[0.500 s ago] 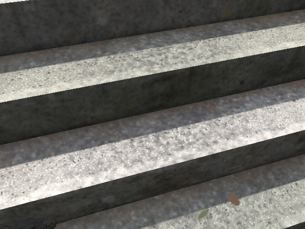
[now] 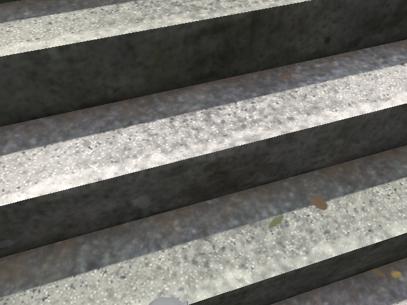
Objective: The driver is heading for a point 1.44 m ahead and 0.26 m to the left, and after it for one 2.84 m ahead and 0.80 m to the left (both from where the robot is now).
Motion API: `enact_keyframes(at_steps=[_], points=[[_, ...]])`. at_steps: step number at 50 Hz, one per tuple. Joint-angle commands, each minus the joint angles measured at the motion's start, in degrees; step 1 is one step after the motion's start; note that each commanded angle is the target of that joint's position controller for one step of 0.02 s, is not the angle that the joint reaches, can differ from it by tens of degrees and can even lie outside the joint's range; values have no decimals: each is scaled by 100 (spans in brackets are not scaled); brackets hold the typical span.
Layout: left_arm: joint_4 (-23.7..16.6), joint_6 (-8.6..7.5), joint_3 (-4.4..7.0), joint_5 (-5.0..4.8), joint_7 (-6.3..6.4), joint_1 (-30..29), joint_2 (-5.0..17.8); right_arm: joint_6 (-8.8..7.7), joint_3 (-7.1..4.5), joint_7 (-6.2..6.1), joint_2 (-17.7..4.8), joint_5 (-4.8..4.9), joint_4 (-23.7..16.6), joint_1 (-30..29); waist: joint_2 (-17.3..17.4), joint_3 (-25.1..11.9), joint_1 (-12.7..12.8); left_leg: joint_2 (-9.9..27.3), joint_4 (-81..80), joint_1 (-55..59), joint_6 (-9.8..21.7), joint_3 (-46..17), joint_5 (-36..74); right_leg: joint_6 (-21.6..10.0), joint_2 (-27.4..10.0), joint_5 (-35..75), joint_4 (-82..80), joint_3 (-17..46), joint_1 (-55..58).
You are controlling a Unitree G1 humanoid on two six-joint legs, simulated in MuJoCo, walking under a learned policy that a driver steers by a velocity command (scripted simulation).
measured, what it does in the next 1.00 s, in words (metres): steps on the spot: left foot, then right foot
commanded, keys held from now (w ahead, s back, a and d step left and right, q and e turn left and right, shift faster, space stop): q+shift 0.44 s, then e+shift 0.56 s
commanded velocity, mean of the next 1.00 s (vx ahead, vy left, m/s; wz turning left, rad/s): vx -0.02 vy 0.00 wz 0.18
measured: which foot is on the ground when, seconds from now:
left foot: up 0.00-0.24, down 0.26-0.96, up 0.98-1.00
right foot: down 0.00-0.28, up 0.30-0.70, down 0.72-1.00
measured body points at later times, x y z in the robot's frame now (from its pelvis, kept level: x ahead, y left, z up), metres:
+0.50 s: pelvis -0.05 +0.08 +0.01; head -0.05 +0.10 +0.46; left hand +0.10 +0.41 -0.03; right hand +0.08 -0.12 -0.12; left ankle -0.11 +0.16 -0.73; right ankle -0.06 -0.06 -0.49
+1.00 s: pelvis -0.02 +0.03 -0.01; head -0.01 +0.03 +0.44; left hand +0.06 +0.28 -0.12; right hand +0.21 -0.22 -0.08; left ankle -0.12 +0.16 -0.70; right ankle -0.02 -0.07 -0.73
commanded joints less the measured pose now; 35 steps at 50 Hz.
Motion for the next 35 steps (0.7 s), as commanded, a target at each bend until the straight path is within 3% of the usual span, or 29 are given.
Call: enact_keyframes(at_steps=[1,2,3,5,6,7,8,9,10,11,12,13,14,15,16,17,18,19,21,23,25,27,29,30,31,32,33,34,35], points=[[-1658,-213,-242,-113,113,-2701,711,-120,-586,-20,-1411,33,-401,-140,-107,-444,-585,-383,1394,-542,-33,-1796,1866,-1640,-2354,971,-2008,1770,2],[-1778,-318,-373,-346,208,-2891,440,-136,-701,37,-1504,-86,-288,121,-19,-781,-608,-412,739,414,-94,-1427,2279,-1335,-1722,1408,-1928,900,101],[-1938,-389,-467,-408,264,-3006,267,-165,-787,87,-1560,-185,-200,64,-200,-817,-605,-402,164,970,-213,-1108,2190,-1130,-1468,1642,-1879,387,213],[-1794,-436,-308,-336,315,-2297,545,-218,-850,44,-1425,-235,-254,-327,-513,-506,-278,-271,-1447,1217,-196,-760,1520,-1079,-1447,2346,-1746,-74,1065],[-1719,-434,-190,-316,311,-2145,734,-200,-778,62,-1233,-235,-263,-312,-575,-329,-292,13,-2572,1509,-111,-612,1163,-1070,-1572,2791,-1746,-188,1174],[-1734,-425,-128,-277,302,-2291,683,-130,-651,138,-923,-246,-231,-171,-257,-227,-412,448,-4650,2031,-12,-413,1220,-938,-1527,2806,-1734,-422,1236],[-1612,-353,-31,-243,285,-2086,707,-77,-505,241,-606,-209,-249,-89,-246,-100,-308,687,-6614,2458,-20,-249,636,-892,-1541,2341,-1724,-415,1374],[-1346,-230,130,-271,291,-1452,887,-54,-411,331,-412,-217,-340,-206,-532,14,-19,624,-7646,2783,-90,-43,-225,-979,-1662,1684,-1690,-163,1447],[-1108,-91,278,-289,332,-998,1101,-42,-345,340,-293,-271,-386,-104,-563,68,131,532,-8344,3001,-61,172,-129,-1078,-2001,1408,-1594,200,1562],[-1041,-25,353,-286,367,-1094,1228,-97,-360,277,-352,-257,-400,551,-525,-159,-142,483,-8732,3477,48,210,1080,-1143,-2428,2040,-1291,507,1583],[-993,26,330,-191,349,-1375,1087,-181,-415,280,-476,-225,-382,909,-529,-419,-298,362,-9449,3821,169,272,1706,-1071,-2559,2054,-1020,521,1598],[-909,-14,276,-198,412,-1490,809,-353,-539,262,-632,-211,-449,921,-326,-531,-310,52,-10182,4171,476,339,2113,-636,-2101,1502,-312,101,1447],[-980,-101,143,-236,484,-1243,137,-540,-670,132,-1077,-282,-408,951,741,-617,-81,300,-10507,4665,1247,-575,4718,16,-1127,768,969,-614,726],[-1625,-201,-14,-223,649,-1459,-269,-638,-855,19,-1968,-148,-352,1545,1877,-1087,-175,1626,-10328,6489,2875,-2936,6767,793,228,-1314,2178,-780,-1560],[-1939,-275,20,-566,711,-2436,-13,-749,-899,75,-2015,-400,-223,2157,1889,-1086,-915,1742,-10383,7068,2929,-3416,5889,933,638,-1751,3420,210,-2823],[-2000,-306,28,-625,676,-3069,-67,-763,-820,239,-1685,-523,-106,2040,1910,-733,-1118,1593,-10299,6637,2462,-3058,5165,701,595,-1500,4898,725,-3445],[-2034,-351,129,-567,684,-3118,145,-654,-799,368,-1580,-438,-329,1495,1456,-484,-1013,1511,-10124,5961,2194,-2627,4980,454,465,-1342,6252,906,-3556],[-1903,-350,233,-512,676,-2884,331,-515,-768,403,-1564,-249,-563,979,801,-316,-821,1537,-10103,5302,2170,-2392,5312,266,428,-1185,6946,1052,-3481],[-2074,-253,227,-459,612,-2427,199,-311,-611,323,-1103,-75,-675,551,363,-414,-440,1453,-10224,4809,2363,-2497,5131,64,568,-882,7328,1176,-3386],[-2080,-169,163,-503,704,-2119,121,-250,-497,306,-970,-227,-834,212,357,-695,-214,1574,-10237,5018,2508,-2620,4871,302,595,-666,7729,1242,-3896],[-1786,-109,93,-531,728,-1781,172,-351,-359,243,-793,-314,-1022,128,361,-789,-329,1540,-10169,5025,2326,-2239,4632,516,480,-262,7939,1106,-4164],[-1467,-37,25,-496,529,-1494,69,-438,-133,217,-510,-219,-1165,-79,371,-793,-331,1229,-10158,4632,2030,-1755,4378,649,302,171,7862,893,-3898],[-842,5,4,-430,149,-762,-54,-461,179,298,-92,-75,-1510,-946,121,-726,39,678,-10062,3672,1486,-1040,3698,928,-112,1057,6369,745,-2626],[-640,12,3,-351,-54,-509,-195,-486,200,300,-71,42,-1660,-1353,-62,-556,260,370,-10081,3152,1145,-667,3154,1053,-323,1328,4499,430,-1689],[-572,34,-29,-294,-251,-838,-442,-447,106,289,-150,154,-1566,-1232,-63,-197,112,245,-10107,2896,1022,-561,2490,1153,-216,572,2720,-19,-1061],[-708,76,-107,-339,-408,-1563,-678,-326,-87,331,-510,210,-1119,-346,234,126,-357,485,-10382,3459,1162,-960,1801,1223,-63,-362,1558,-375,-1254],[-706,91,-93,-302,-387,-1203,-402,-253,-294,457,-1062,20,-849,169,892,-54,-399,1111,-10442,3887,1563,-1724,2232,1053,-316,393,1687,186,-778],[-875,-2,-65,-406,-250,-1044,-184,-250,-449,439,-1339,98,-962,-249,959,-277,-319,1587,-10257,4662,1923,-2120,3061,967,-401,646,1202,508,-1130],[-995,-145,-114,-525,-107,-1076,-90,-241,-536,362,-1353,140,-948,-117,859,-594,-445,1901,-10017,5644,2255,-2328,4631,837,-354,1074,525,589,-1471]])
Next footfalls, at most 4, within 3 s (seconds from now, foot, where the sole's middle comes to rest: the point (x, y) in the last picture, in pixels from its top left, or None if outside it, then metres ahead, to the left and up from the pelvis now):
0.26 left None -0.07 0.17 -0.77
0.72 right None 0.02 -0.06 -0.77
1.58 left None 0.17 0.12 -0.58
2.00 right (193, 252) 0.50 0.09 -0.39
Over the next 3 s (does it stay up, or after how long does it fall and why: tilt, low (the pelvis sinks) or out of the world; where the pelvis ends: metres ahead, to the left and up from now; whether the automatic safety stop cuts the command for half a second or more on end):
stays up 0.98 0.41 0.77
